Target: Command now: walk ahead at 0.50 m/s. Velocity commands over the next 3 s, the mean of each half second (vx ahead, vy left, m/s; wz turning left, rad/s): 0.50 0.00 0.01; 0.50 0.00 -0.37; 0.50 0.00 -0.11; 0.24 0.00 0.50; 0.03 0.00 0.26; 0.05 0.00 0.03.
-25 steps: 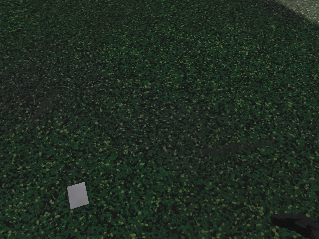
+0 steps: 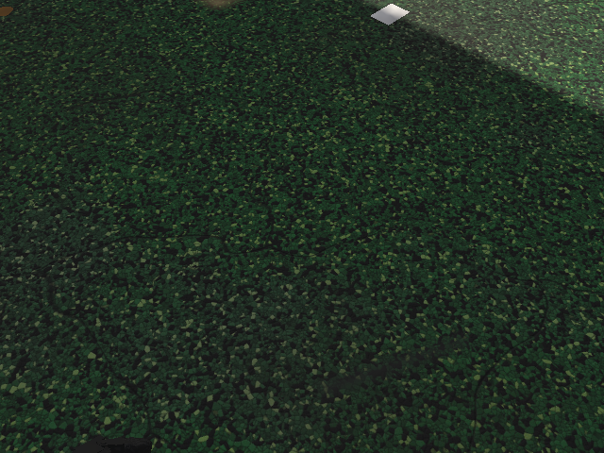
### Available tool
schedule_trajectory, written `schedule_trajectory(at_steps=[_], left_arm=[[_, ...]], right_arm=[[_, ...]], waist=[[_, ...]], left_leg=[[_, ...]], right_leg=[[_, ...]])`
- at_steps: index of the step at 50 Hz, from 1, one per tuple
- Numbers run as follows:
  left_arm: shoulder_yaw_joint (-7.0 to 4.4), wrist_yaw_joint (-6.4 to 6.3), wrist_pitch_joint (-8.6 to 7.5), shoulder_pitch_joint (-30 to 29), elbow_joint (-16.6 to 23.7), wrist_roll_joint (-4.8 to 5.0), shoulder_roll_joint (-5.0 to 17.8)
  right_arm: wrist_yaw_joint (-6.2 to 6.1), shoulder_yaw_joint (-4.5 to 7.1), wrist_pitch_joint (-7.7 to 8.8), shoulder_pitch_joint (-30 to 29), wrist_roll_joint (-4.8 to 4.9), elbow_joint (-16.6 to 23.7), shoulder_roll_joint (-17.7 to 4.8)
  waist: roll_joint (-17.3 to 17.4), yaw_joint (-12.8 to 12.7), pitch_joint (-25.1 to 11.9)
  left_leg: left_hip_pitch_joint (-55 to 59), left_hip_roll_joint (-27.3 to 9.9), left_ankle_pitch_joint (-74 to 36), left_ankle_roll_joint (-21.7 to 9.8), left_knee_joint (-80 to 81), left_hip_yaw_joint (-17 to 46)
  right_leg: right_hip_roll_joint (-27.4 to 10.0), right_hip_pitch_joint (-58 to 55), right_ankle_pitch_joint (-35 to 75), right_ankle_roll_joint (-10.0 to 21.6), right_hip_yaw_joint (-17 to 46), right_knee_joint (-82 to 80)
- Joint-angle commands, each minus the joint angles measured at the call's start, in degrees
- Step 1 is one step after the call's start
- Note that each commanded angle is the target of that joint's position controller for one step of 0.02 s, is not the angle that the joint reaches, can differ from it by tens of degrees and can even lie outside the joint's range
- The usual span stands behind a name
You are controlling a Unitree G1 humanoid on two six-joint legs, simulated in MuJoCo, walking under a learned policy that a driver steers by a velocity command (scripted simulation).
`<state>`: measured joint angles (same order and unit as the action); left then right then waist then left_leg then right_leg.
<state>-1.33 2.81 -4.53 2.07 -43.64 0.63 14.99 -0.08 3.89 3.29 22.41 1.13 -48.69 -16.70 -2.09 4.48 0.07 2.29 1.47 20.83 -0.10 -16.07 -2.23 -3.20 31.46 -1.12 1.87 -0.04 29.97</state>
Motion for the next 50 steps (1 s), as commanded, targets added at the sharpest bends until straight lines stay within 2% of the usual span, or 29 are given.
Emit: schedule_trajectory(at_steps=[1, 2, 3, 4, 5, 6, 7, 8, 9, 11, 14, 18, 21, 24, 26, 27, 28, 29, 30, 31, 32, 33, 34, 36, 37, 39, 43, 47, 50], left_arm=[[-3.79, -0.39, -1.01, 9.5, 0.2, -0.29, 9.8], [-5.08, -0.93, -0.89, 19.5, -1.7, -0.71, 14.1], [-5.99, -0.82, -0.50, 22.4, -2.7, -0.77, 18.7], [-4.57, -0.71, -0.49, 22.5, -2.4, 0.37, 13.0], [-3.80, -0.95, -0.59, 18.6, -1.7, 0.20, 10.8], [-3.44, -1.10, -0.54, 15.0, -1.0, -0.27, 9.6], [-3.00, -1.04, -0.56, 12.2, -0.7, -0.76, 8.0], [-2.52, -1.04, -0.79, 10.7, -0.4, -1.43, 6.7], [-2.49, -0.98, -1.01, 10.3, -0.5, -1.43, 6.4], [-2.80, -1.15, -1.59, 10.8, -1.4, -0.85, 7.5], [-3.33, -1.94, -1.47, 12.7, -2.6, -0.67, 9.2], [-3.46, -2.52, -0.90, 15.7, -4.1, -0.04, 10.1], [-3.62, -2.60, -0.21, 19.0, -5.9, 0.35, 10.6], [-3.99, -2.86, 0.76, 19.9, -7.1, 0.64, 11.2], [-4.24, -3.07, 1.31, 19.2, -7.4, 0.81, 11.8], [-4.18, -3.16, 1.57, 17.9, -7.1, 0.91, 11.9], [-3.43, -3.21, 1.60, 17.7, -6.6, 0.40, 9.9], [-1.87, -3.03, 0.96, 20.8, -4.9, -0.72, 5.1], [-0.85, -2.88, -0.10, 24.9, -5.2, -0.07, 2.0], [-2.64, -2.72, -0.56, 20.2, -5.1, 1.65, 8.4], [-3.16, -2.74, -0.69, 16.0, -3.6, 2.29, 9.8], [-3.29, -3.02, -0.50, 14.2, -3.4, 1.71, 9.3], [-3.65, -3.16, 0.14, 14.6, -3.6, 1.27, 8.5], [-3.61, -3.12, 1.71, 16.9, -4.3, 1.46, 5.9], [-3.58, -3.16, 2.32, 16.7, -4.1, 1.45, 5.0], [-3.71, -3.29, 3.04, 14.7, -2.9, 1.11, 4.6], [-3.46, -2.27, 2.60, 9.5, -0.9, 0.67, 3.6], [-2.58, -0.78, 2.38, 1.4, 2.5, 0.41, 2.3], [-2.51, 0.24, 2.46, -1.9, 5.1, 0.52, 2.6]], right_arm=[[-0.65, 1.91, -0.36, -1.8, -0.09, 2.3, -9.0], [-0.90, 0.62, -0.41, -0.9, -1.27, 3.5, -6.2], [-0.36, -1.27, 0.89, 6.2, -1.15, 4.6, 0.4], [-0.04, -0.24, 2.10, 3.1, -0.18, 3.6, -5.1], [0.28, 0.59, 2.79, -2.4, 1.17, 5.2, -8.0], [0.04, 0.38, 2.99, -5.8, 0.94, 6.0, -7.5], [-0.21, 0.57, 2.83, -7.7, -0.02, 6.2, -7.1], [-0.22, 0.75, 2.28, -6.7, -0.34, 6.1, -6.5], [-0.21, 0.63, 1.67, -5.6, -0.35, 5.7, -5.5], [-0.36, 0.28, 0.68, -5.6, -0.62, 5.7, -3.8], [-0.40, -0.07, 0.49, -10.9, -1.06, 7.2, -3.0], [0.43, -0.73, 1.16, -18.3, -0.71, 8.6, -1.6], [1.28, -0.92, 1.54, -23.2, -0.21, 10.0, -1.7], [2.22, -0.73, 1.97, -25.2, -0.07, 11.3, -2.8], [2.35, -0.05, 2.35, -22.3, -0.26, 10.8, -4.4], [2.12, 0.86, 2.53, -16.5, -0.50, 9.2, -5.9], [1.54, 2.37, 2.61, -7.0, -0.88, 6.5, -9.1], [0.94, 3.65, 2.41, 1.4, -2.07, 5.4, -14.2], [1.13, 3.44, 1.90, 3.3, -1.57, 4.7, -13.9], [0.98, 2.12, 1.87, 1.7, -1.17, 4.8, -9.1], [0.80, 1.48, 1.98, -2.6, -0.90, 5.1, -7.4], [0.85, 0.98, 2.18, -6.5, -1.21, 5.4, -5.8], [0.95, 0.59, 2.54, -9.3, -1.51, 5.4, -4.1], [0.99, 0.54, 3.31, -11.6, -1.99, 4.7, -2.9], [0.91, 0.70, 3.63, -11.9, -2.04, 4.2, -3.3], [0.52, 1.12, 3.90, -11.4, -2.27, 3.1, -4.3], [-0.48, 1.52, 3.38, -10.2, -2.24, 1.7, -5.8], [-1.06, 2.12, 2.30, -6.7, -1.47, 0.2, -7.7], [-1.09, 2.62, 0.89, -4.8, -0.60, -0.9, -8.7]], waist=[[5.9, -8.5, -5.0], [-0.1, -11.8, -13.5], [-16.2, -8.0, -19.6], [-11.1, -10.7, -19.7], [-7.7, -10.5, -11.5], [-3.0, -9.2, -7.3], [-1.5, -7.7, -3.8], [-2.7, -5.7, -3.1], [-3.3, -4.7, -3.0], [-2.5, -3.9, -1.9], [-0.9, -4.8, 0.2], [-1.0, -7.5, 1.9], [-1.1, -9.4, 3.3], [-1.8, -8.9, 3.9], [-2.6, -6.5, 2.4], [-2.5, -2.9, -0.8], [-1.1, 1.1, -7.5], [8.2, 2.2, -17.1], [19.2, 1.1, -23.1], [12.8, 2.4, -16.5], [10.6, 1.4, -9.1], [7.8, -0.4, -5.4], [8.4, -2.3, -2.7], [9.1, -4.6, -1.4], [8.4, -5.1, -0.5], [6.7, -5.2, 1.0], [5.3, -4.0, 2.7], [3.7, -0.8, 5.3], [4.0, -0.3, 6.1]], left_leg=[[-3.0, -12.3, -41.1, -7.1, -13.2, 4.4], [-13.2, -8.7, -29.0, -4.7, -30.7, 1.3], [-37.0, 2.2, 6.7, -0.5, -50.8, 1.7], [-44.1, 0.3, 12.6, -0.9, -58.1, 9.4], [-48.2, -2.7, 8.0, -1.8, -59.2, 8.7], [-46.8, -5.7, 2.7, -2.1, -56.9, 7.0], [-44.7, -7.4, -0.7, -1.9, -53.1, 6.5], [-40.9, -8.8, -3.0, -1.9, -50.9, 7.1], [-38.6, -9.1, -4.0, -1.6, -49.3, 7.0], [-38.2, -9.6, -5.8, -0.6, -45.6, 6.2], [-41.3, -9.9, -14.3, 0.8, -36.3, 5.7], [-38.6, -7.8, -25.0, 0.9, -22.5, 3.5], [-38.3, -6.6, -25.8, 0.5, -17.3, 2.9], [-38.6, -5.9, -21.1, -1.4, -13.9, 3.3], [-32.4, -4.3, -17.1, -2.7, -12.0, 2.6], [-23.9, -2.7, -16.9, -3.9, -10.1, 1.1], [-8.9, -4.3, -18.4, -5.7, -11.5, 2.4], [13.2, -18.3, -16.4, -11.3, -13.0, 19.5], [21.4, -25.9, -5.5, -15.9, -4.9, 39.8], [16.0, -23.9, 1.5, -13.5, -2.3, 36.6], [8.0, -22.5, 0.1, -11.5, -0.6, 28.6], [0.7, -20.4, -3.4, -10.5, 1.6, 23.2], [-4.6, -18.5, -7.3, -9.9, 3.8, 18.2], [-10.0, -16.6, -12.5, -9.6, 7.0, 11.5], [-11.2, -16.5, -15.5, -9.8, 7.9, 8.8], [-11.3, -16.4, -19.8, -10.1, 8.8, 4.5], [-8.9, -15.2, -23.5, -9.3, 9.6, -2.7], [-3.7, -16.7, -25.5, -8.9, 9.3, -6.7], [2.9, -18.5, -31.6, -8.2, 5.8, -8.5]], right_leg=[[2.7, -16.6, -2.5, 3.6, -2.7, -1.9], [-6.4, -33.3, 0.3, 7.1, 7.6, 0.0], [-18.5, -52.0, -12.1, 16.9, 35.8, -6.9], [-18.4, -52.3, -21.8, 16.6, 42.1, -12.3], [-16.7, -45.9, -21.5, 13.9, 33.8, -13.0], [-14.6, -38.3, -16.8, 12.4, 27.4, -13.8], [-12.7, -31.2, -11.2, 11.9, 22.8, -15.3], [-11.3, -26.8, -7.2, 11.4, 19.7, -16.8], [-10.6, -24.5, -5.1, 11.6, 17.9, -18.3], [-10.3, -21.9, -1.2, 12.5, 14.1, -20.8], [-9.5, -22.3, 2.2, 12.1, 9.8, -22.8], [-7.2, -23.3, 2.1, 9.8, 4.5, -23.2], [-8.8, -27.2, 1.0, 9.6, 4.5, -21.9], [-11.5, -32.7, 3.7, 8.7, 5.4, -18.8], [-11.8, -33.7, 11.1, 7.6, 6.6, -14.3], [-9.9, -32.5, 18.9, 6.5, 5.5, -8.0], [-6.6, -26.8, 18.5, 4.8, 3.4, 3.4], [-0.2, -8.3, 0.5, 1.3, -0.1, 24.4], [5.9, 5.6, -32.9, -0.4, 3.9, 37.6], [2.7, 10.8, -31.3, 0.1, 8.1, 43.2], [0.1, 12.7, -25.8, 0.6, 6.5, 43.0], [-2.2, 10.5, -20.9, 0.4, 5.8, 40.8], [-3.7, 7.9, -17.4, 0.2, 6.2, 38.2], [-4.9, 3.3, -14.0, -0.4, 6.1, 36.7], [-5.0, 3.7, -12.7, -0.8, 6.1, 36.2], [-5.1, 6.5, -8.5, -1.4, 6.7, 33.3], [-4.4, 8.0, 2.1, -1.8, 5.1, 20.7], [-3.7, 8.7, 4.5, -0.7, 0.7, 11.1], [-2.6, 10.1, -0.4, 1.0, -1.7, 7.6]])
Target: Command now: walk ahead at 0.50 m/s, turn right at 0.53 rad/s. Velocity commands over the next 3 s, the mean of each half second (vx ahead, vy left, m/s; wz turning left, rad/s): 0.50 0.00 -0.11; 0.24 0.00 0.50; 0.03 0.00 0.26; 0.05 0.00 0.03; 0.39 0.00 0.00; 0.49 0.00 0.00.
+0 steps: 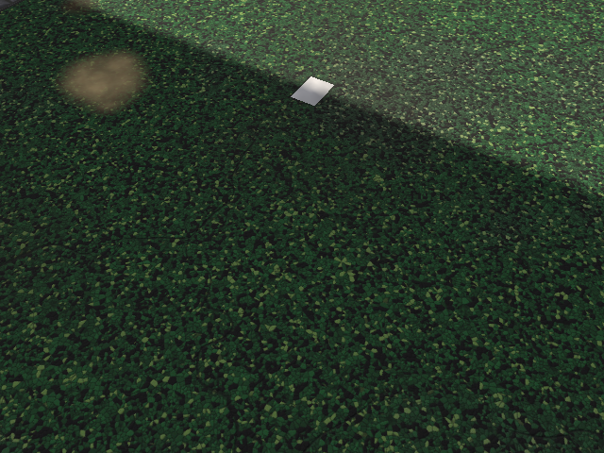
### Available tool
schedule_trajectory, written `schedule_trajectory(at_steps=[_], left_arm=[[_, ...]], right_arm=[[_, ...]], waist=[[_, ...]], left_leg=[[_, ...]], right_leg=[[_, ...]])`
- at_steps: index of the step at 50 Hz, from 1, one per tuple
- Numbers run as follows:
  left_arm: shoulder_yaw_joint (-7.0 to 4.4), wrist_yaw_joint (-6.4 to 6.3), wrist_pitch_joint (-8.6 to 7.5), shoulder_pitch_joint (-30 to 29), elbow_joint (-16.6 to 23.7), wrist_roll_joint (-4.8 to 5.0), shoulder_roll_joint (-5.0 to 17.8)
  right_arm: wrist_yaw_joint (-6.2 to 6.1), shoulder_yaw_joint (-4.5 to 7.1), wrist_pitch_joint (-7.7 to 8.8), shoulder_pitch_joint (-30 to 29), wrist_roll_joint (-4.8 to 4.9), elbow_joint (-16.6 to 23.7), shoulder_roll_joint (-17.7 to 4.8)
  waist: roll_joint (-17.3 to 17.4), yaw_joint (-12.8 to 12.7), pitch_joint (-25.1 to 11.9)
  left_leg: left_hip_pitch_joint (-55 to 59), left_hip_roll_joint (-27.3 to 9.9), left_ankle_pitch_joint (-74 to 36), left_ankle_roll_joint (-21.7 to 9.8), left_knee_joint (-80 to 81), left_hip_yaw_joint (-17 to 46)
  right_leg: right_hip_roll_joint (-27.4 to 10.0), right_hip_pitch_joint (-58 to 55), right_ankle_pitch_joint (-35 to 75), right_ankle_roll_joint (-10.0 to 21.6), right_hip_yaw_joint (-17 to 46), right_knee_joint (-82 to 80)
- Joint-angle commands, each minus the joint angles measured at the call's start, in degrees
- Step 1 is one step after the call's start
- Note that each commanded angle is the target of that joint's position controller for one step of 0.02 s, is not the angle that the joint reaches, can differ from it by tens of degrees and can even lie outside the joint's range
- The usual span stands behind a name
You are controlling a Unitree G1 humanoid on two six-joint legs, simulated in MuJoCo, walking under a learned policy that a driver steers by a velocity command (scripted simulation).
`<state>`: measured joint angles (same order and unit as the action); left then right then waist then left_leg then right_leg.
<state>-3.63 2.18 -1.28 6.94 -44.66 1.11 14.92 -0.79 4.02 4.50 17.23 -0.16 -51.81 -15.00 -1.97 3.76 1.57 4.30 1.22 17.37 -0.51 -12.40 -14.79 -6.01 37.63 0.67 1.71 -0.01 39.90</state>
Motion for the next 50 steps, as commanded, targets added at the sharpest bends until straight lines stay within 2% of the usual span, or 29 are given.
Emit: schedule_trajectory(at_steps=[1, 3, 4, 5, 6, 7, 8, 9, 10, 11, 12, 14, 17, 22, 27, 29, 31, 32, 33, 34, 35, 36, 37, 38, 39, 42, 44, 46, 50], left_arm=[[-0.44, 1.16, -0.73, -6.6, 6.8, 0.07, 3.2], [-1.54, 1.34, -0.40, -3.1, 7.0, 0.17, 5.2], [-2.65, 1.24, -0.25, 2.4, 6.0, 0.39, 7.1], [-4.48, 0.59, -0.17, 11.6, 3.7, 0.48, 10.2], [-6.39, -0.79, 0.51, 19.2, 1.9, 0.48, 15.6], [-6.28, -0.97, -0.26, 14.7, 3.6, 0.62, 19.3], [-4.32, -0.67, -0.84, 16.8, 3.7, -0.14, 12.9], [-3.50, -0.59, -1.58, 15.0, 3.2, -0.74, 10.1], [-2.83, -0.43, -2.15, 10.7, 3.4, -0.61, 8.3], [-2.02, -0.59, -2.56, 7.1, 3.7, -0.93, 5.6], [-1.61, -0.74, -2.87, 5.5, 4.0, -1.67, 4.8], [-1.86, -0.88, -3.78, 5.5, 3.1, -1.72, 5.9], [-2.25, -1.50, -4.66, 7.0, 1.4, -2.05, 7.4], [-1.96, -2.38, -4.83, 7.7, -0.2, -1.92, 7.7], [-2.36, -2.90, -3.20, 11.6, -3.1, -1.12, 8.4], [-2.62, -3.78, -1.82, 9.3, -2.5, -1.00, 9.6], [-2.82, -4.92, -0.64, 7.8, -1.6, -1.01, 10.9], [-2.67, -5.24, -0.51, 6.3, -0.9, -0.66, 11.1], [-1.62, -4.97, -1.27, 8.2, 0.3, -2.08, 8.4], [0.58, -3.50, -2.68, 15.5, 1.9, -2.81, 2.1], [-0.59, -2.54, -4.06, 11.8, 1.0, -1.23, 8.3], [-0.77, -2.42, -4.39, 6.4, 3.1, 0.51, 9.2], [-0.77, -3.08, -4.15, 4.5, 3.3, -0.07, 8.5], [-1.32, -3.88, -3.24, 4.0, 3.2, -1.11, 9.3], [-1.52, -4.10, -2.20, 4.9, 3.5, -1.30, 9.3], [-1.06, -4.88, -0.69, 8.0, 3.6, -1.73, 6.8], [-0.94, -5.33, -0.30, 7.0, 4.1, -1.98, 6.5], [-0.91, -5.34, 0.12, 5.1, 4.8, -1.85, 6.6], [-0.92, -4.76, 0.10, 0.2, 6.6, -1.40, 6.7]], right_arm=[[-0.45, 2.67, -0.76, 0.0, 0.93, 2.2, -10.9], [-0.77, 3.16, -1.59, -1.4, 1.43, 2.7, -12.6], [-0.89, 3.33, -2.08, -2.2, 1.59, 2.9, -13.3], [-0.96, 3.10, -2.27, -3.4, 1.87, 3.2, -13.0], [-0.93, 1.98, -1.68, -2.3, 0.26, 4.3, -10.0], [0.03, -0.57, 0.29, 2.5, -0.60, 7.0, -2.3], [1.22, 0.29, 2.71, -1.7, 2.00, 6.1, -7.5], [1.62, 0.72, 3.44, -5.6, 4.12, 6.9, -9.0], [1.24, 0.54, 3.45, -6.5, 3.52, 6.6, -8.2], [0.87, 0.97, 2.85, -6.8, 2.09, 5.5, -8.5], [1.04, 1.14, 1.89, -4.9, 1.86, 4.5, -8.4], [1.05, 0.96, 0.14, -2.6, 1.64, 3.2, -6.7], [0.68, 0.60, -1.04, -6.1, 1.44, 4.1, -5.5], [1.75, -0.09, -0.21, -12.9, 1.40, 6.0, -3.9], [3.59, -0.80, 0.03, -18.4, 1.42, 9.4, -3.1], [4.48, -0.20, 0.06, -17.0, 0.83, 10.3, -4.3], [4.74, 1.50, -0.06, -7.6, 0.69, 8.8, -7.7], [4.13, 2.99, 0.01, 0.3, 0.62, 7.2, -10.6], [2.71, 4.08, -0.44, 5.1, 0.26, 7.0, -15.3], [2.43, 4.03, -0.41, 1.4, -0.42, 9.5, -18.1], [2.49, 3.36, -1.10, 2.3, -0.35, 10.4, -14.6], [2.36, 2.66, -1.31, -1.6, 0.20, 11.6, -11.9], [2.30, 2.32, -1.49, -4.8, 1.13, 11.8, -10.3], [1.84, 1.80, -1.80, -6.9, 1.43, 12.2, -8.6], [1.63, 1.72, -2.11, -7.7, 0.58, 12.7, -8.6], [1.29, 2.50, -2.42, -9.1, -0.16, 13.7, -10.6], [0.58, 2.87, -3.03, -8.8, 0.34, 14.0, -11.6], [-0.18, 2.92, -4.13, -9.3, 0.88, 14.5, -11.6], [-1.04, 2.79, -5.84, -9.5, 0.82, 15.4, -11.3]], waist=[[4.4, -0.3, 4.1], [6.8, -3.4, 0.3], [7.3, -6.7, -2.8], [6.0, -11.8, -7.4], [-1.9, -13.9, -12.3], [-14.4, -6.4, -18.0], [-5.6, -10.8, -21.8], [-3.5, -10.7, -13.9], [1.6, -7.8, -8.5], [1.2, -6.2, -6.1], [-0.1, -4.5, -4.8], [0.0, -3.1, -3.8], [0.5, -3.8, -0.8], [-0.5, -6.7, 1.4], [-0.3, -8.6, 3.5], [-2.1, -6.4, 2.1], [-4.7, -1.4, -4.3], [-3.1, 3.1, -8.2], [6.5, 3.5, -14.5], [18.2, -3.0, -25.1], [7.4, 1.9, -30.4], [5.7, 1.6, -22.7], [0.0, -0.6, -13.6], [-0.1, -2.2, -9.8], [1.7, -3.9, -7.5], [5.0, -6.0, -7.7], [5.7, -5.6, -10.1], [6.7, -5.0, -11.4], [9.3, -3.2, -9.2]], left_leg=[[2.1, -18.5, -34.6, -7.3, -0.1, 3.2], [3.5, -18.4, -54.1, -6.0, -8.3, 1.8], [2.6, -17.7, -60.4, -5.3, -16.5, 1.1], [-2.8, -15.4, -57.5, -3.4, -28.8, 0.0], [-17.9, -12.2, -34.1, -0.6, -47.2, 0.0], [-42.5, 1.0, 14.6, 2.6, -67.4, 8.1], [-47.3, -1.5, 14.0, 1.0, -70.1, 19.4], [-49.7, -4.4, 10.5, -0.7, -68.6, 18.7], [-47.4, -7.8, 5.8, -1.3, -62.8, 18.3], [-44.0, -9.8, 3.3, -1.2, -58.4, 18.4], [-40.2, -10.9, 1.1, -1.1, -56.9, 18.8], [-37.8, -11.3, -1.7, -0.2, -53.9, 18.5], [-42.9, -10.8, -9.4, 1.2, -46.8, 19.5], [-41.3, -7.6, -25.9, 0.6, -28.7, 16.7], [-46.1, -5.7, -21.7, -1.7, -21.4, 14.2], [-42.7, -2.6, -15.8, -3.2, -20.3, 10.7], [-30.8, 1.8, -12.5, -5.1, -20.7, 8.3], [-18.6, 2.9, -19.5, -7.0, -15.6, 9.8], [-1.7, -7.3, -38.9, -11.1, -17.1, 23.6], [18.9, -23.8, -53.2, -26.3, -16.2, 53.8], [18.1, -21.6, -49.8, -24.7, -14.0, 50.7], [11.6, -19.1, -46.0, -21.8, -13.4, 42.3], [0.9, -16.0, -42.7, -19.1, -11.0, 37.1], [-7.0, -14.2, -39.6, -17.8, -9.1, 34.4], [-13.9, -12.7, -38.7, -17.5, -7.4, 33.2], [-20.9, -10.3, -42.9, -17.0, -6.6, 30.0], [-20.3, -9.6, -42.2, -15.9, -7.8, 29.7], [-20.4, -8.3, -33.9, -14.1, -8.5, 30.3], [-20.8, -7.0, -16.4, -11.9, -8.9, 35.0]], right_leg=[[1.2, 2.3, -4.6, 2.1, -2.9, -3.1], [5.1, -5.3, -10.6, 4.3, -6.4, -2.8], [7.5, -12.4, -12.6, 5.9, -7.6, -3.2], [9.8, -26.1, -8.9, 8.1, -7.2, -7.7], [2.0, -43.1, -8.5, 11.6, 6.5, -9.4], [-12.7, -59.8, -16.7, 23.7, 41.2, -18.3], [-14.9, -60.1, -18.9, 22.5, 44.2, -24.5], [-13.4, -54.0, -14.7, 19.3, 34.3, -23.7], [-10.9, -44.5, -7.8, 16.4, 25.7, -23.5], [-8.7, -38.2, -2.6, 14.6, 19.7, -24.1], [-7.4, -33.5, 0.2, 13.8, 16.1, -25.8], [-6.8, -29.4, 4.2, 13.5, 11.7, -29.0], [-6.0, -29.3, 8.1, 12.1, 5.0, -31.6], [-3.7, -31.1, 5.2, 7.9, -4.2, -34.0], [-7.8, -43.6, 13.6, 7.1, -6.9, -30.2], [-8.0, -45.9, 33.7, 5.6, -8.6, -22.7], [-7.0, -45.1, 48.6, 3.3, -9.4, -8.8], [-4.6, -39.4, 43.7, 1.0, -10.4, 3.4], [0.0, -25.4, 14.0, -2.6, -10.5, 22.0], [12.6, -3.0, -39.1, -6.6, -2.1, 44.6], [9.0, -1.5, -37.4, -5.0, 8.3, 47.4], [6.1, 1.0, -34.0, -3.6, 7.8, 43.9], [4.1, 1.8, -30.8, -3.8, 5.7, 38.4], [2.6, -0.3, -28.7, -4.1, 5.3, 34.1], [2.3, -4.3, -27.4, -4.3, 5.1, 32.0], [3.4, -7.9, -24.4, -6.2, 3.8, 22.8], [4.1, -7.9, -20.5, -7.3, 4.0, 17.8], [4.6, -8.6, -16.1, -7.8, 4.5, 13.5], [6.1, -9.4, -14.2, -7.8, 5.7, 4.9]])
Over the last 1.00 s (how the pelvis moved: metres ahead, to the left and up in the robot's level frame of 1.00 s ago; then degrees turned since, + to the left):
0.53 0.01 0.01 -13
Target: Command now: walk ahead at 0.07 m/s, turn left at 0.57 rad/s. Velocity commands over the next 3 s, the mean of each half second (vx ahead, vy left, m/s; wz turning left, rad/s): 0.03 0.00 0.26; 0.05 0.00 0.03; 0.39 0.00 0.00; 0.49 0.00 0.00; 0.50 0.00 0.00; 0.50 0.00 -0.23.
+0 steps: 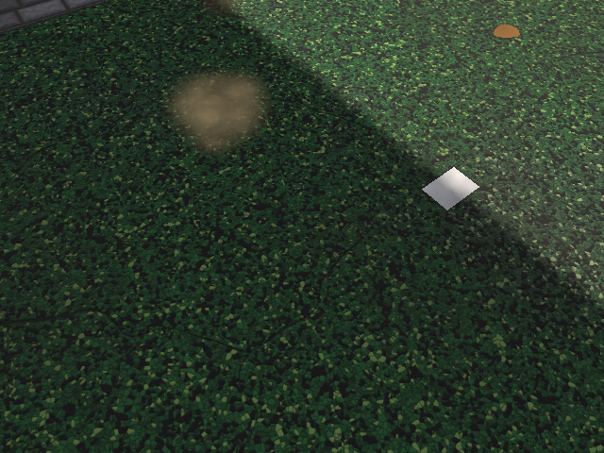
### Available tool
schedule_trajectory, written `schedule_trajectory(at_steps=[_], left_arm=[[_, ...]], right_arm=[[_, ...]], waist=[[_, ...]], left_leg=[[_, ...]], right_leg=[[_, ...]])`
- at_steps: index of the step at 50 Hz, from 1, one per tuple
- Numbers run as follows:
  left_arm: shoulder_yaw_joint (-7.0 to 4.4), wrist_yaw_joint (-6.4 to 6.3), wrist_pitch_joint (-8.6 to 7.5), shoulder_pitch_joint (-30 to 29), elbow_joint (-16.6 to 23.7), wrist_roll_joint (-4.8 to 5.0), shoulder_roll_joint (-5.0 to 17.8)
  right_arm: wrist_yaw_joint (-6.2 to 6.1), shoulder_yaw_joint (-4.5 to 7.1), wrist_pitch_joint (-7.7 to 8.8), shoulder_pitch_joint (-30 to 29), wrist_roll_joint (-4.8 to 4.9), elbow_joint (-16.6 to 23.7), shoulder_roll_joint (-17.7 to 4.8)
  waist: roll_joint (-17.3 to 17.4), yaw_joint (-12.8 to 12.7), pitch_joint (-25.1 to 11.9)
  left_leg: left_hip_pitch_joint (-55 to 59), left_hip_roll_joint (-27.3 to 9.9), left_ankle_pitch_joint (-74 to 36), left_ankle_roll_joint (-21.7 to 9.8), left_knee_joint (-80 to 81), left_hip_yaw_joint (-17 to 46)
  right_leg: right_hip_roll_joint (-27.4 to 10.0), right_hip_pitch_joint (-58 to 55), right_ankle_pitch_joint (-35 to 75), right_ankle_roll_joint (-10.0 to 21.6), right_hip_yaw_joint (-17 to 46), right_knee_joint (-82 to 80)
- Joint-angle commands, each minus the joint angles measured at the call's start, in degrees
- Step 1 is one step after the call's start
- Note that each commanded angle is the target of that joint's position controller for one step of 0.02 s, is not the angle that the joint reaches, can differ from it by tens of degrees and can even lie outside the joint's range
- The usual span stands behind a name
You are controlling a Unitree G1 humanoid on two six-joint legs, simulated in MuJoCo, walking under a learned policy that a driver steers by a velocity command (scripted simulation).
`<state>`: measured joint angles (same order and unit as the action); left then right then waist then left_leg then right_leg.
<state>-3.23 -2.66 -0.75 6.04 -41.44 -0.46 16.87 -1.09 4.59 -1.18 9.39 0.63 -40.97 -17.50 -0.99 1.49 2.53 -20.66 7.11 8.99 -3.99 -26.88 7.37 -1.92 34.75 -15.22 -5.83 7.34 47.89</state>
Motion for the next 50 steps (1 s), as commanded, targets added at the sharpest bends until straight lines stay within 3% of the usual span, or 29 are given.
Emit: schedule_trajectory(at_steps=[1, 3, 5, 6, 7, 8, 9, 10, 11, 12, 14, 16, 18, 20, 21, 22, 23, 24, 25, 27, 30, 42, 44, 45, 47, 48, 50], left_arm=[[-1.38, 0.29, -0.76, 0.7, 3.7, 0.23, 4.9], [-1.56, 0.89, -1.57, 1.8, 3.5, 0.35, 5.4], [-1.70, 1.54, -2.56, 5.0, 2.7, 0.25, 5.1], [-2.15, 1.47, -2.82, 5.3, 3.1, -0.65, 7.5], [-2.80, 1.04, -2.28, 2.8, 4.6, -1.65, 11.7], [-2.54, 1.21, -1.95, 5.4, 3.3, -2.77, 10.0], [-2.30, 1.35, -2.04, 5.9, 3.8, -1.94, 8.6], [-2.18, 1.27, -1.90, 5.0, 3.6, -1.06, 7.7], [-1.81, 1.28, -1.71, 3.9, 3.9, -0.38, 6.8], [-1.57, 1.17, -1.40, 2.7, 3.7, 0.13, 6.3], [-1.13, 1.17, -0.63, 1.3, 3.3, -0.10, 5.1], [-1.22, 1.09, 0.05, 1.9, 2.8, -0.10, 5.0], [-1.55, 1.09, 0.52, 4.0, 1.9, 0.16, 6.1], [-1.29, 1.24, 0.67, 3.9, 1.4, 0.86, 5.9], [-1.04, 1.35, 0.32, 6.1, 0.6, 0.95, 5.3], [-0.58, 1.68, -0.35, 7.0, 0.4, 0.06, 4.5], [0.09, 2.23, -1.19, 8.9, 0.7, -1.04, 1.9], [0.29, 2.18, -1.37, 5.9, 0.5, -1.61, 2.1], [-0.10, 2.10, -1.29, 3.6, 0.1, -1.32, 3.4], [-0.36, 1.49, -0.76, 3.3, -0.7, -0.76, 3.6], [-0.46, 1.07, -0.47, 4.6, -2.1, -0.47, 3.4], [-0.94, 0.28, 0.22, 5.9, -8.8, 0.09, 3.3], [-0.81, 0.13, 0.47, 6.6, -10.2, 0.34, 2.6], [-0.89, 0.10, 0.37, 5.8, -10.2, 0.70, 2.6], [-0.73, 0.40, -0.93, 2.1, -8.2, 1.42, 2.4], [-0.68, 0.78, -1.95, 0.8, -7.4, 1.96, 2.4], [-0.83, 1.92, -3.83, 1.2, -7.3, 2.54, 2.8]], right_arm=[[-0.75, 2.21, -0.35, -1.6, -0.03, 4.7, -8.8], [-0.65, 1.79, -0.57, -1.4, -0.17, 4.9, -7.8], [-0.73, 0.91, -0.75, -2.2, 0.24, 5.3, -6.1], [-0.77, 0.19, -0.66, 0.4, -0.32, 5.2, -3.9], [-0.61, -0.36, -0.31, 6.0, -1.45, 4.9, -1.8], [-0.54, 0.43, 0.40, 4.0, -1.13, 6.0, -5.2], [-0.64, 1.57, 0.54, 2.8, -0.77, 5.2, -9.1], [-0.78, 1.96, 0.06, 1.9, -0.25, 4.3, -9.2], [-1.03, 1.81, -0.76, 1.9, -0.15, 3.4, -7.9], [-1.08, 1.42, -1.29, 1.8, -0.20, 3.4, -6.5], [-0.80, 0.23, -1.54, 1.7, 0.00, 3.3, -2.9], [-0.49, -0.74, -1.34, 0.0, -0.11, 3.6, -0.7], [-0.17, -0.57, -1.22, -0.7, 0.21, 3.4, -1.6], [0.10, -0.35, -1.03, 1.8, -0.02, 1.7, -1.9], [0.14, -0.25, -0.98, 1.6, -0.64, 1.6, -3.0], [-0.18, 0.15, -1.00, 1.9, -1.39, 2.1, -5.9], [-0.36, 0.71, -1.12, 0.6, -1.85, 1.6, -8.5], [0.25, -0.32, -0.79, -0.8, -1.93, 1.5, -3.9], [0.58, -0.93, -0.32, -1.5, -2.29, 1.4, -1.8], [0.56, -0.85, 0.72, -0.4, -2.01, 0.3, -2.8], [0.30, -1.13, 1.67, 1.4, -1.51, -1.3, -2.3], [0.08, -1.40, 2.09, 3.1, -1.03, -6.4, -1.4], [-0.15, -1.10, 1.74, 4.7, -0.67, -7.9, -2.0], [-0.27, -0.45, 1.47, 5.5, -0.29, -8.2, -4.0], [-0.39, 0.46, 1.79, 7.6, 0.19, -8.5, -7.2], [-0.53, 0.61, 2.42, 8.2, 0.33, -8.8, -7.4], [-0.56, 0.44, 3.63, 7.3, 0.41, -8.9, -6.1]], waist=[[9.0, -0.7, -9.8], [10.1, -0.8, -10.4], [10.0, -3.1, -10.3], [6.2, -2.1, -10.6], [-8.7, 2.6, -10.6], [-16.6, 0.5, -10.3], [-11.0, -1.3, -9.9], [-6.9, -1.5, -9.1], [-5.3, -1.2, -8.4], [-5.3, -0.8, -7.8], [-7.4, 0.0, -7.7], [-10.4, -1.3, -8.7], [-12.0, -2.8, -9.2], [-10.7, -1.2, -8.2], [-9.1, -1.6, -7.5], [-4.3, -2.4, -8.2], [7.0, -5.8, -8.3], [8.5, -4.0, -7.6], [6.8, -3.2, -5.1], [6.4, -2.6, -2.8], [5.7, -2.7, -1.9], [1.6, -2.2, -2.3], [3.3, -1.7, -2.6], [5.6, -0.8, -0.7], [11.3, 1.2, 4.5], [12.2, 1.5, 6.9], [12.0, 0.6, 7.5]], left_leg=[[4.9, -13.0, -7.6, -8.2, 4.7, 14.3], [7.7, -13.9, -12.4, -7.7, 1.4, 15.9], [7.1, -12.0, -13.1, -5.0, -2.6, 16.0], [3.7, -9.2, -4.8, -2.0, -7.1, 13.7], [-3.9, -0.9, 19.7, 1.6, -17.7, 5.1], [-10.4, 0.2, 30.3, 4.5, -27.5, 1.3], [-11.7, -1.4, 28.9, 5.8, -36.2, 2.7], [-13.0, -1.7, 25.6, 6.7, -40.0, 2.6], [-12.9, -2.2, 23.7, 7.7, -41.1, 2.6], [-12.0, -2.8, 21.7, 8.3, -39.9, 2.6], [-6.7, -3.8, 19.0, 9.2, -30.9, -1.6], [-1.2, -5.4, 18.0, 9.6, -19.6, -4.6], [2.5, -5.8, 14.1, 9.2, -11.0, -5.7], [9.2, -5.3, 2.7, 7.2, 3.3, -7.2], [12.9, -6.3, -1.8, 5.5, 7.0, -5.5], [17.5, -11.3, -8.2, 3.4, 5.8, -0.2], [15.1, -15.3, -9.5, -0.5, 3.4, 3.5], [8.2, -15.3, 0.4, -2.3, 5.1, 4.0], [6.1, -13.3, 5.7, -1.0, 5.8, 3.0], [4.5, -11.4, 5.7, 1.2, 5.7, 1.5], [4.3, -10.9, 3.2, 1.9, 4.9, 0.8], [7.1, -9.5, -2.9, 1.7, 4.0, -0.8], [7.4, -9.1, 11.8, 0.5, 6.2, -0.2], [7.1, -10.7, 23.6, -1.4, 8.6, 2.9], [7.2, -19.4, 37.8, -7.0, 15.6, 15.8], [6.6, -22.6, 37.4, -9.3, 17.7, 20.5], [10.8, -24.6, 29.4, -10.3, 17.2, 21.0]], right_leg=[[2.5, -7.0, 0.9, 0.0, -1.4, -5.2], [2.7, -9.2, 0.0, 0.9, -1.9, -10.2], [2.2, -17.4, 9.9, 3.1, -3.1, -23.4], [-4.6, -23.4, 17.9, 5.8, 2.3, -26.1], [-16.0, -29.0, 36.3, 12.4, 13.6, -25.3], [-22.3, -28.0, 38.5, 22.0, 24.4, -27.7], [-20.7, -28.1, 35.8, 23.2, 22.8, -27.3], [-17.4, -28.3, 34.1, 20.7, 17.1, -25.8], [-14.8, -27.7, 32.9, 18.6, 13.1, -25.3], [-13.6, -26.8, 31.9, 17.8, 10.9, -25.4], [-9.4, -24.6, 31.1, 16.0, 4.9, -25.8], [-8.2, -25.0, 30.9, 16.0, 2.9, -25.5], [-9.3, -26.4, 28.9, 16.9, 4.4, -25.1], [-8.5, -24.1, 23.0, 15.6, 4.2, -24.2], [-7.7, -21.6, 17.8, 13.1, 4.2, -24.5], [-6.0, -17.5, 11.4, 9.7, 2.3, -22.3], [-0.7, -16.6, 3.1, 6.2, -3.5, -21.0], [-0.3, -21.8, 1.6, 3.8, -4.6, -21.5], [-0.2, -22.7, 3.9, 3.1, -4.7, -21.4], [-0.2, -23.0, 6.6, 3.5, -4.6, -20.7], [-0.4, -23.5, 8.2, 3.7, -4.4, -21.1], [-0.7, -25.6, 12.3, 2.9, -4.4, -21.6], [1.9, -24.2, 1.1, 3.1, -7.5, -19.3], [3.7, -20.2, -6.1, 3.5, -9.7, -15.4], [3.2, -10.0, -10.3, 5.0, -9.9, -7.1], [1.2, -7.0, -10.7, 6.4, -7.7, -3.9], [-1.5, -2.7, -13.9, 8.8, -5.7, -3.0]])
Over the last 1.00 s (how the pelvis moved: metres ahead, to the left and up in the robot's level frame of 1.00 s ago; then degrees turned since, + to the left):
0.50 -0.02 0.00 17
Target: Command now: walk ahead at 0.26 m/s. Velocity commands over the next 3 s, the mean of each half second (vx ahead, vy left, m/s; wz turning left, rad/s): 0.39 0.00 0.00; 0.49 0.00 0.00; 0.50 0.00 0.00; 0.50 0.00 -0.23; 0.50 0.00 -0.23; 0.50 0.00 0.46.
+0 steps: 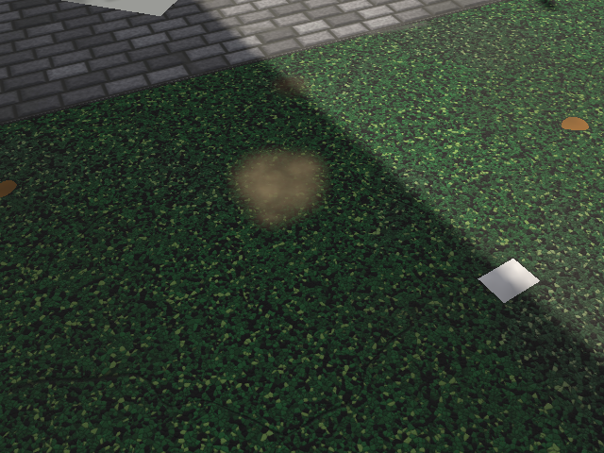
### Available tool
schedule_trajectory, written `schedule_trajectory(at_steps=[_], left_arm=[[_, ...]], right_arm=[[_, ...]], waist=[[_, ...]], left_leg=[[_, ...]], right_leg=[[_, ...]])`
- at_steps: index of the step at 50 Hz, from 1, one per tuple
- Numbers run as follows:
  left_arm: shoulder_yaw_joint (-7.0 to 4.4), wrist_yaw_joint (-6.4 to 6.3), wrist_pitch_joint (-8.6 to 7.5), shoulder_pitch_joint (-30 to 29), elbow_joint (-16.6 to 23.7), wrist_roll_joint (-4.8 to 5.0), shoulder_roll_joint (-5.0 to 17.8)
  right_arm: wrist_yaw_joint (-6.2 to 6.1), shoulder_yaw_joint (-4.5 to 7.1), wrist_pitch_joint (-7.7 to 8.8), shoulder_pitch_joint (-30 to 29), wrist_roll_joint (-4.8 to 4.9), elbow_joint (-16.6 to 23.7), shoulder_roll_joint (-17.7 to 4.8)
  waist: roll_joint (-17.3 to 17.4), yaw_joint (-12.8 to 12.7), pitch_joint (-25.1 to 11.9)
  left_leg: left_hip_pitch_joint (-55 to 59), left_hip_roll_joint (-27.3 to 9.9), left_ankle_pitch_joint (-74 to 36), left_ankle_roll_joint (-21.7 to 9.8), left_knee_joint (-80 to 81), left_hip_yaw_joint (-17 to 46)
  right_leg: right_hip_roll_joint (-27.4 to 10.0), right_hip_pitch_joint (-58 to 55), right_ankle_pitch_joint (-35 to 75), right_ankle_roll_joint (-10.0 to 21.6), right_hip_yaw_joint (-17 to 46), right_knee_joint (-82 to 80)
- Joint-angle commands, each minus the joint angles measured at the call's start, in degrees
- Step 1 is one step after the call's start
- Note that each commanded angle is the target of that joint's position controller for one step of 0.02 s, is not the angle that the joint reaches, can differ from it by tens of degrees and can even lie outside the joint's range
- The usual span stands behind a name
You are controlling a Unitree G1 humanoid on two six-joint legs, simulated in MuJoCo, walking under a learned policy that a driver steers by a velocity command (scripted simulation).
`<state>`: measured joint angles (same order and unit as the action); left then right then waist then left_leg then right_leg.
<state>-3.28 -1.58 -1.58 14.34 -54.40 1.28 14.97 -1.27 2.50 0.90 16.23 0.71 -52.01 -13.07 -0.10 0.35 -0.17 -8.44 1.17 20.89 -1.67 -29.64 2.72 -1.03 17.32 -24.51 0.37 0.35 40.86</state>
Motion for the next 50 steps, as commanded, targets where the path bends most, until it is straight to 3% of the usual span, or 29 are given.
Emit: schedule_trajectory(at_steps=[1, 3, 4, 5, 6, 7, 8, 10, 11, 12, 14, 18, 22, 25, 27, 28, 29, 30, 31, 32, 33, 34, 36, 38, 39, 43, 46, 50], left_arm=[[-0.75, 1.45, -3.75, -6.0, 5.2, 0.85, 4.6], [-1.32, 2.11, -4.44, 2.4, 0.7, 0.47, 4.3], [-2.01, 2.14, -4.21, 7.7, -1.8, -0.06, 5.2], [-2.94, 1.79, -4.14, 14.6, -3.1, -0.36, 8.5], [-3.85, 2.53, -4.46, 19.0, -3.5, -0.59, 14.4], [-2.25, 2.67, -5.02, 14.2, -2.4, -0.95, 10.0], [-1.48, 2.57, -5.31, 9.8, -0.9, -0.84, 7.5], [-0.80, 2.76, -5.24, 6.1, 0.4, -0.90, 6.5], [-0.07, 2.74, -4.90, 6.5, 0.2, -1.17, 4.5], [0.05, 2.62, -4.66, 7.9, -0.3, -1.30, 4.8], [0.17, 2.08, -4.20, 10.2, -1.1, -1.19, 5.1], [0.09, 0.95, -3.50, 10.7, -1.2, -1.39, 6.9], [-0.08, 0.59, -3.42, 13.8, -2.6, -0.67, 7.1], [-0.69, 0.44, -2.93, 13.3, -3.0, -0.29, 7.9], [-1.31, 0.35, -2.33, 11.8, -2.5, -0.62, 9.4], [-1.34, 0.36, -1.75, 10.9, -2.3, -0.96, 9.3], [-0.88, 0.37, -1.48, 10.3, -1.5, -1.36, 8.5], [0.92, 0.99, -2.13, 16.2, -0.2, -1.93, 2.2], [1.86, 1.50, -3.65, 17.8, -1.5, -0.75, -0.2], [0.16, 1.83, -5.04, 11.6, 0.5, 0.93, 6.0], [-0.25, 1.76, -5.73, 6.2, 2.3, 1.88, 7.7], [-0.40, 1.35, -5.80, 3.9, 2.8, 1.34, 7.2], [-0.80, 0.90, -4.41, 6.0, 2.2, 0.01, 5.3], [-0.56, 0.74, -3.15, 6.5, 2.4, -0.27, 3.2], [-0.65, 0.61, -2.79, 4.6, 3.3, -0.45, 3.5], [-0.70, 0.81, -3.07, -4.7, 6.7, -1.21, 4.0], [0.05, 1.57, -3.69, -11.5, 8.5, -0.87, 2.7], [0.51, 2.91, -4.03, -17.7, 11.1, -0.24, 3.1]], right_arm=[[-0.29, 2.53, 1.72, -0.9, 0.83, 2.4, -10.3], [0.03, 2.48, 1.38, -5.3, 1.47, 3.1, -10.2], [0.08, 2.09, 1.41, -5.7, 0.94, 3.3, -8.8], [0.27, 0.95, 1.76, -6.9, 0.09, 4.3, -5.1], [-0.08, 0.92, 2.75, -6.6, 0.54, 6.8, -4.0], [0.04, 1.74, 3.60, -5.8, 1.63, 6.2, -7.5], [0.57, 1.88, 4.28, -5.5, 2.27, 5.7, -8.1], [0.88, 2.20, 4.79, -6.4, 1.40, 4.9, -8.1], [1.20, 2.44, 4.64, -6.9, 0.77, 4.7, -7.9], [1.60, 2.27, 4.47, -7.1, 0.64, 4.7, -6.8], [1.96, 2.08, 4.04, -9.0, 0.18, 5.2, -5.7], [2.28, 0.96, 3.98, -17.6, 0.33, 8.4, -3.5], [3.22, 0.44, 4.29, -23.8, 0.83, 10.5, -3.8], [4.05, 0.72, 4.81, -24.7, 0.91, 11.5, -5.4], [3.97, 1.90, 4.89, -19.3, 0.78, 10.4, -8.0], [3.57, 3.09, 4.72, -11.3, 0.85, 8.1, -10.0], [2.95, 4.24, 4.40, -0.9, 0.76, 5.1, -12.4], [2.49, 5.41, 4.20, 7.9, -0.85, 3.4, -17.6], [2.81, 4.40, 4.00, 8.7, -0.24, 2.3, -14.6], [2.94, 3.19, 4.20, 3.5, 0.36, 2.6, -11.1], [2.85, 2.56, 4.42, -1.6, 0.14, 3.6, -9.1], [3.11, 2.05, 4.86, -5.6, -0.38, 3.9, -7.8], [3.43, 1.40, 5.51, -8.4, -1.28, 3.7, -5.7], [3.45, 1.47, 5.86, -7.3, -0.83, 2.5, -6.5], [3.17, 1.63, 5.99, -6.4, -0.83, 2.0, -7.4], [1.63, 1.92, 5.58, -2.2, -0.65, 0.4, -9.7], [1.16, 1.91, 5.21, 1.6, -0.08, -0.9, -10.6], [1.03, 2.03, 4.04, 6.4, 0.41, -3.3, -11.0]], waist=[[9.9, 0.7, 9.3], [7.3, -4.0, 5.1], [5.1, -5.9, 2.5], [-5.9, -8.3, 0.0], [-19.8, -8.2, -1.8], [-12.0, -5.7, 1.6], [-8.2, -4.1, 5.4], [-4.8, -2.8, 6.5], [-4.6, -2.7, 5.6], [-6.5, -2.7, 4.9], [-5.2, -3.2, 4.8], [-4.3, -4.4, 6.5], [-4.5, -5.4, 8.9], [-4.7, -3.4, 8.1], [-6.6, 0.2, 2.9], [-7.0, 4.5, -2.3], [-6.3, 9.0, -8.6], [5.7, 7.5, -18.9], [14.0, 6.5, -24.9], [10.1, 6.4, -14.7], [6.6, 4.8, -7.1], [2.2, 2.6, -2.3], [3.8, -1.2, -0.6], [3.9, -2.3, 0.7], [3.7, -2.3, 1.8], [2.3, 0.0, 3.9], [2.0, 2.6, 4.3], [2.1, 4.4, 5.4]], left_leg=[[-0.9, -17.6, 13.5, -11.5, 18.8, 22.6], [-8.7, -11.6, 4.8, -7.8, 14.1, 12.9], [-13.0, -8.4, 0.2, -5.9, 8.3, 8.7], [-19.7, -2.6, -2.1, -2.0, -9.4, 1.0], [-30.9, 3.5, 10.0, 0.4, -25.0, -1.3], [-35.5, -0.2, 11.3, -0.4, -34.2, 3.6], [-38.1, -3.1, 5.3, -1.8, -36.5, 4.2], [-38.2, -6.5, -4.2, -2.5, -33.7, 2.1], [-35.9, -7.4, -7.3, -2.4, -31.9, 1.3], [-34.4, -7.5, -9.2, -1.7, -30.1, 0.1], [-35.2, -7.2, -12.0, 0.2, -26.6, -1.8], [-31.8, -5.6, -20.5, 2.1, -11.7, -3.9], [-27.9, -4.0, -25.5, 1.1, -2.9, -4.6], [-26.7, -3.5, -22.7, -1.4, 0.3, -3.8], [-18.1, -0.7, -18.7, -3.3, -0.1, -5.5], [-8.0, 1.1, -18.0, -4.9, 0.1, -6.8], [7.9, -1.4, -18.3, -7.1, -1.0, -4.0], [32.0, -16.9, -10.9, -15.2, -0.9, 19.2], [36.3, -24.2, -0.1, -20.1, 11.1, 41.7], [27.9, -21.6, 4.6, -16.5, 14.0, 36.6], [18.1, -19.6, 2.0, -14.3, 15.6, 27.7], [8.5, -17.4, -4.6, -13.1, 17.8, 21.0], [-0.9, -13.8, -10.8, -11.7, 20.8, 13.4], [-5.1, -13.1, -13.0, -12.6, 23.1, 9.9], [-6.1, -13.1, -13.8, -13.0, 24.2, 8.7], [-3.7, -11.6, -18.1, -11.9, 25.2, 4.4], [-2.2, -10.3, -19.3, -10.2, 24.9, 1.1], [7.0, -13.5, -20.5, -9.9, 21.4, 1.7]], right_leg=[[-2.8, 12.1, -3.8, 3.5, 0.9, -0.7], [0.9, -7.9, 10.9, 3.3, -3.5, -13.3], [1.8, -16.9, 13.7, 2.5, -2.6, -13.7], [-7.6, -24.3, 7.7, 5.1, 11.7, -20.6], [-19.6, -29.4, -0.1, 13.5, 37.2, -30.1], [-21.6, -26.2, -5.7, 15.3, 39.8, -31.1], [-19.5, -23.8, -5.6, 13.6, 33.6, -31.1], [-15.6, -22.0, 4.2, 10.5, 23.3, -32.2], [-13.2, -21.4, 10.8, 8.9, 18.3, -32.5], [-12.4, -20.7, 16.9, 8.9, 15.4, -32.6], [-11.2, -21.2, 26.5, 9.6, 11.0, -32.7], [-9.4, -16.3, 28.9, 9.3, 5.8, -35.1], [-10.9, -16.3, 27.4, 9.7, 4.2, -36.5], [-13.4, -22.2, 35.2, 8.8, 3.5, -33.0], [-13.7, -25.1, 54.5, 7.6, 2.7, -25.2], [-12.2, -24.1, 63.0, 6.5, 1.2, -15.8], [-9.8, -15.7, 59.1, 4.8, 0.2, -2.7], [-2.1, 6.2, 32.7, 1.7, -1.2, 20.1], [5.0, 16.8, -6.9, 0.8, 4.9, 34.0], [1.1, 22.8, -5.6, 2.2, 7.9, 38.5], [-2.0, 23.5, -0.6, 3.1, 5.9, 37.2], [-4.6, 21.3, 4.1, 3.0, 4.7, 33.1], [-7.5, 14.4, 8.3, 2.6, 4.9, 28.0], [-8.3, 13.5, 9.1, 1.6, 4.0, 24.6], [-8.7, 15.2, 11.0, 0.9, 3.7, 22.2], [-8.4, 20.6, 24.7, -0.9, 2.7, 7.3], [-5.8, 17.4, 32.1, -0.9, 0.1, -3.6], [-4.5, 19.7, 29.8, 0.0, 0.4, -9.8]])
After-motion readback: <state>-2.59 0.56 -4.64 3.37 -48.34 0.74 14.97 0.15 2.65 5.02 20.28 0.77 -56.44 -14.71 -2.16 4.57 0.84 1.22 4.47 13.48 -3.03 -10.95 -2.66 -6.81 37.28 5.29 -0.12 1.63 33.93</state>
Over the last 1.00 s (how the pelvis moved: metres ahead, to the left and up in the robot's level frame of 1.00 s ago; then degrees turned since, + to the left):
0.08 -0.02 0.00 6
